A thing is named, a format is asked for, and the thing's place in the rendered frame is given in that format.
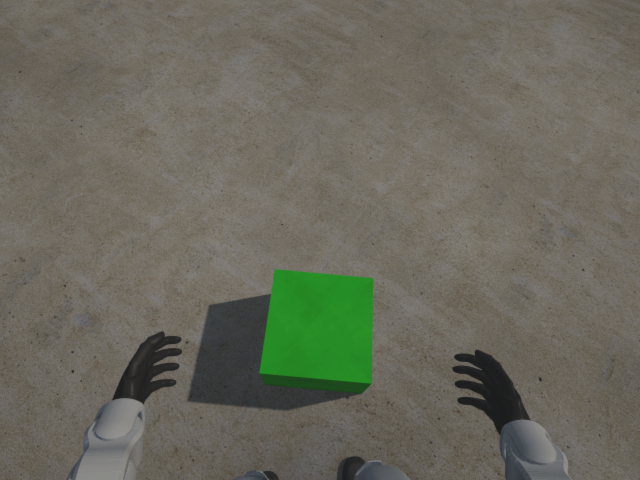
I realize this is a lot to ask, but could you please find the robot right forearm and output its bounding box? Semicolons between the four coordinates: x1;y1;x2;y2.
500;420;572;480

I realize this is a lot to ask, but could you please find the robot right shin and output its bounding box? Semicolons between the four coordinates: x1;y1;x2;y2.
355;460;383;475

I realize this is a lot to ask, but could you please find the robot right hand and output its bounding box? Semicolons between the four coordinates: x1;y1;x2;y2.
453;350;530;435

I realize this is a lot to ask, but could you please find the robot left hand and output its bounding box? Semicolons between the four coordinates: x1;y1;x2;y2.
112;331;182;404

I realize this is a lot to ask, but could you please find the carton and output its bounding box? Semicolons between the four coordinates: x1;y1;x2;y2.
259;269;373;394

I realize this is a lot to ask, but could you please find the robot left forearm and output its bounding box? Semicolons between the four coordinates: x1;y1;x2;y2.
67;398;146;480

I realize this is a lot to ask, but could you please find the robot right foot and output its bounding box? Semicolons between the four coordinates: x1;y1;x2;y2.
342;456;365;480

